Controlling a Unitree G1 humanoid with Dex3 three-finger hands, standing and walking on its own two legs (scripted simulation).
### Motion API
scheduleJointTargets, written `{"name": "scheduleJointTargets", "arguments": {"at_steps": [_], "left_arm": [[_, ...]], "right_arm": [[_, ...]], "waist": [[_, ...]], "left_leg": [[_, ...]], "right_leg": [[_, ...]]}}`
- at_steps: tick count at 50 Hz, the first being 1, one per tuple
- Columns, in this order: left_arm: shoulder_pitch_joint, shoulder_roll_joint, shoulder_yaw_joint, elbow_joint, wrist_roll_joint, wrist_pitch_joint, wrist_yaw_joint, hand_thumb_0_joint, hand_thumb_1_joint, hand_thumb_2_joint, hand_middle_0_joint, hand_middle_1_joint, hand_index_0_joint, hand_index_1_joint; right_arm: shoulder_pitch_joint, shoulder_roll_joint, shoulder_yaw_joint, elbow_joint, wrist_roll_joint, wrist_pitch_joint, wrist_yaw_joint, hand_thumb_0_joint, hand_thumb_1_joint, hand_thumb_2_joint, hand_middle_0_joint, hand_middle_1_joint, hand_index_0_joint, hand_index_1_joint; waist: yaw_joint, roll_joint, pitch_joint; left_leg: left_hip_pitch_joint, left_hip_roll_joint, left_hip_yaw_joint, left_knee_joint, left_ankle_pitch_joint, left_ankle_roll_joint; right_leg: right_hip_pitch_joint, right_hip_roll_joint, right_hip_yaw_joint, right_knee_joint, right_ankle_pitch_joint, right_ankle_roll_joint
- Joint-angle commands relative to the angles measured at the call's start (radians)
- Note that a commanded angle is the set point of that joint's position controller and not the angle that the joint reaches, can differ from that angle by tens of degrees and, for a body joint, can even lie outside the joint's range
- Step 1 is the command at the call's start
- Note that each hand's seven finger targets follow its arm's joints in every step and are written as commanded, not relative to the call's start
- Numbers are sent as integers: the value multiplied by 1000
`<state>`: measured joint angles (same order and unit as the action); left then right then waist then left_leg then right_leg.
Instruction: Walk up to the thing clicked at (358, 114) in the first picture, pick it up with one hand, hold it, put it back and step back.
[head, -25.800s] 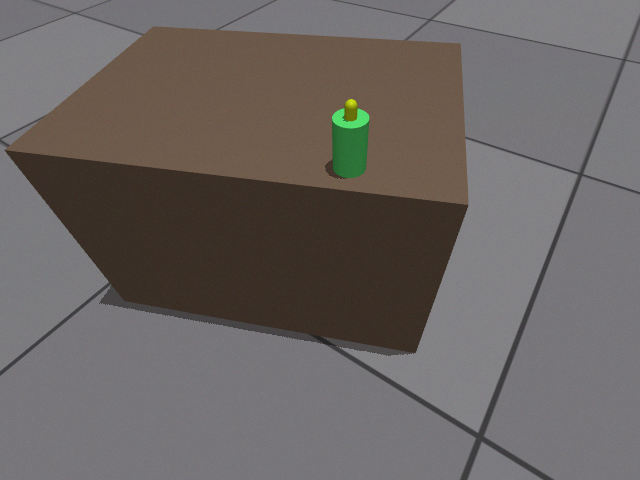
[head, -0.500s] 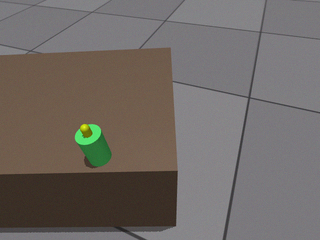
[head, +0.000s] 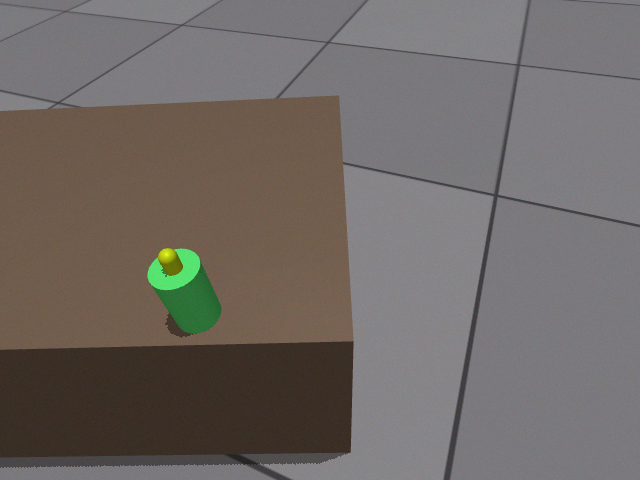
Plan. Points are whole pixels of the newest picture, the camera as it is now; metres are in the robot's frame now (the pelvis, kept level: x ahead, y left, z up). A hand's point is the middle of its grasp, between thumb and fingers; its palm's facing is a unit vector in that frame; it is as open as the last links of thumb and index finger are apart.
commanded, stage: stand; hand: left
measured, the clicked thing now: (183, 285) +0.39 +0.24 +0.00
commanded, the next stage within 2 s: none
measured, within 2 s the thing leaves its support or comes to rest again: neither
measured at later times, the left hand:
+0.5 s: hand out of the picture +0.08 +0.25 -0.15, palm faces -0.04 -0.93 -0.35, open 7.4 cm
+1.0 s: hand out of the picture +0.08 +0.25 -0.16, palm faces -0.04 -0.93 -0.35, open 7.4 cm
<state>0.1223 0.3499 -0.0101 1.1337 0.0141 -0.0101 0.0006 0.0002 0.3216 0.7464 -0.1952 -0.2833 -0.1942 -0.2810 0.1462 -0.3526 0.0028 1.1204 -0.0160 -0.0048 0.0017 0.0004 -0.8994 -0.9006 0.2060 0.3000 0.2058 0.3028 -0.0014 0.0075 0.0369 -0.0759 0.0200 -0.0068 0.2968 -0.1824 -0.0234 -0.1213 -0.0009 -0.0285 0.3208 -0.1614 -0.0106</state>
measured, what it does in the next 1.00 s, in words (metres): stands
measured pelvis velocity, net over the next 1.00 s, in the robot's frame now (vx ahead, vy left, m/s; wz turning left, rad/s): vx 0.01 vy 0.00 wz -0.01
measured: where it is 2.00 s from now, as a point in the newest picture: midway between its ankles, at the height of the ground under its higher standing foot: outside the picture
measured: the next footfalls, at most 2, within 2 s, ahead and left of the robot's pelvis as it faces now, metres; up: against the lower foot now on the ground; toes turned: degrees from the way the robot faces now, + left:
none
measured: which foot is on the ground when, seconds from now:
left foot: down 0.00-1.00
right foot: down 0.00-1.00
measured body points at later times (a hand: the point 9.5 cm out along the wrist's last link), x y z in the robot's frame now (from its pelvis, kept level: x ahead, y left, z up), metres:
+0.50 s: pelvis +0.00 +0.00 +0.00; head +0.01 +0.00 +0.45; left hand +0.08 +0.30 -0.13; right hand +0.07 -0.30 -0.14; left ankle -0.01 +0.13 -0.75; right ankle +0.01 -0.11 -0.75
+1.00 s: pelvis +0.01 +0.00 +0.00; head +0.01 +0.00 +0.45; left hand +0.08 +0.30 -0.13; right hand +0.07 -0.30 -0.14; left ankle -0.01 +0.13 -0.75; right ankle +0.01 -0.11 -0.75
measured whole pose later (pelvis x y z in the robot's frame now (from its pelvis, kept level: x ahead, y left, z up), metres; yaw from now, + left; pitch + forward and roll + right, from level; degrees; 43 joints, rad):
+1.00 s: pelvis +0.01 +0.00 +0.00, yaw +0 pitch -2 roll +0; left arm 0.12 0.35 -0.01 1.13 0.01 -0.01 0.00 0.01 0.90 0.90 -0.20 -0.30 -0.20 -0.30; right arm 0.14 -0.35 0.00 1.12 -0.01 -0.01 0.00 0.00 -0.90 -0.90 0.21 0.30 0.21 0.30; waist 0.00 0.00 0.04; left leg -0.06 0.02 0.00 0.29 -0.19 -0.02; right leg -0.11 0.00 -0.02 0.32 -0.17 -0.01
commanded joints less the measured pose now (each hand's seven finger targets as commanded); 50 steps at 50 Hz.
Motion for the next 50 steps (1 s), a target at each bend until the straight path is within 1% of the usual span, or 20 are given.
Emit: {"name": "scheduleJointTargets", "arguments": {"at_steps": [1,3,4,7,14,16,17,18,19,23,28,30,32,34,40,41,42,45,47,50], "left_arm": [[-46,223,44,-60,-4,-22,11,0,900,900,-200,-300,-200,-301],[-40,223,42,-59,-4,-24,11,0,900,900,-200,-300,-200,-301],[-39,221,42,-55,-5,-24,10,0,900,900,-200,-300,-200,-301],[-40,220,42,-62,-4,-25,11,0,900,900,-200,-300,-200,-301],[-41,219,40,-61,-6,-23,12,0,900,900,-200,-300,-200,-301],[-40,220,40,-59,-4,-23,12,0,900,900,-200,-300,-200,-301],[-41,220,41,-57,-6,-23,13,0,900,900,-200,-300,-200,-301],[-34,215,38,-59,-6,-24,12,0,900,900,-200,-300,-200,-301],[-33,222,40,-57,-7,-24,11,0,900,900,-200,-300,-200,-301],[-43,222,42,-61,-7,-24,12,0,900,900,-200,-300,-200,-301],[-42,221,42,-63,-7,-23,12,0,900,900,-200,-300,-200,-301],[-40,221,44,-60,-8,-23,11,0,900,900,-200,-300,-200,-301],[-37,218,43,-61,-7,-23,12,0,900,900,-200,-300,-200,-301],[-39,219,43,-63,-5,-25,12,0,900,900,-200,-300,-200,-301],[-44,222,45,-65,-5,-25,13,0,900,900,-200,-300,-200,-301],[-43,220,45,-64,-6,-24,13,0,900,900,-200,-300,-200,-301],[-36,215,43,-63,-7,-25,12,0,900,900,-200,-300,-200,-301],[-36,221,44,-62,-5,-24,12,0,900,900,-200,-300,-200,-301],[-41,219,44,-65,-5,-26,13,0,900,900,-200,-300,-200,-301],[-34,218,43,-60,-5,-24,13,0,900,900,-200,-300,-200,-301]], "right_arm": [[-31,-206,-37,-56,1,-19,-11,0,-900,-900,200,300,200,300],[-38,-210,-39,-57,2,-19,-11,0,-900,-900,200,300,200,300],[-28,-202,-35,-52,3,-20,-11,0,-900,-900,200,300,200,300],[-36,-209,-37,-58,3,-22,-12,0,-900,-900,200,300,200,300],[-33,-207,-38,-53,3,-21,-14,0,-900,-900,200,300,200,300],[-39,-208,-39,-56,3,-20,-13,0,-900,-900,200,300,200,300],[-31,-203,-37,-54,4,-20,-13,0,-900,-900,200,300,200,300],[-38,-208,-37,-54,5,-21,-13,0,-900,-900,200,300,200,300],[-33,-203,-36,-51,5,-20,-13,0,-900,-900,200,300,200,300],[-32,-203,-37,-52,3,-20,-12,0,-900,-900,200,300,200,300],[-41,-204,-40,-55,4,-20,-13,0,-900,-900,200,300,200,300],[-38,-202,-37,-51,4,-20,-12,0,-900,-900,200,300,200,300],[-41,-205,-40,-54,5,-20,-11,0,-900,-900,200,300,200,300],[-45,-205,-40,-57,4,-20,-11,0,-900,-900,200,300,200,300],[-43,-207,-41,-59,4,-21,-13,0,-900,-900,200,300,200,300],[-40,-201,-38,-57,3,-21,-12,0,-900,-900,200,300,200,300],[-45,-210,-40,-57,5,-21,-12,0,-900,-900,200,300,200,300],[-44,-205,-39,-57,6,-22,-13,0,-900,-900,200,300,200,300],[-50,-207,-40,-60,5,-23,-13,0,-900,-900,200,300,200,300],[-43,-206,-40,-54,5,-20,-13,0,-900,-900,200,300,200,300]], "waist": [[3,-2,-34],[4,-2,-48],[2,-5,-31],[4,3,-59],[3,-8,-51],[3,-6,-61],[1,-10,-56],[6,0,-56],[4,-9,-44],[2,-7,-49],[1,-10,-49],[4,0,-32],[5,-2,-35],[2,-11,-54],[1,-7,-61],[2,-3,-47],[5,6,-57],[4,0,-61],[2,0,-71],[3,-7,-38]], "left_leg": [[-45,105,-84,-53,60,36],[-29,109,-85,-46,73,39],[-42,104,-85,-53,65,37],[-21,111,-83,-41,106,39],[-22,111,-82,-47,126,33],[-15,112,-78,-41,131,36],[-16,110,-80,-47,127,33],[-10,113,-80,-42,134,35],[-16,109,-82,-48,119,34],[-19,114,-81,-49,111,35],[-11,112,-79,-47,119,34],[-24,109,-78,-53,93,34],[-26,110,-79,-54,92,36],[-10,113,-76,-44,101,39],[-7,114,-75,-43,130,37],[-15,113,-78,-51,126,33],[-5,117,-77,-42,124,39],[0,118,-79,-49,130,36],[5,118,-76,-39,156,38],[-8,116,-80,-51,119,35]], "right_leg": [[19,-126,120,-57,62,-14],[28,-128,117,-54,91,-14],[19,-125,119,-56,81,-13],[34,-132,119,-44,139,-15],[35,-128,112,-42,146,-14],[43,-132,112,-39,171,-16],[41,-130,114,-39,162,-16],[39,-130,112,-43,168,-14],[28,-127,113,-49,147,-13],[34,-131,118,-49,137,-16],[27,-127,115,-48,147,-16],[24,-128,119,-53,130,-16],[27,-127,117,-53,121,-15],[33,-130,121,-53,141,-16],[42,-132,118,-42,176,-16],[33,-128,114,-46,159,-16],[40,-132,119,-48,166,-16],[37,-130,115,-42,163,-17],[45,-131,115,-36,196,-16],[23,-127,114,-50,145,-12]]}}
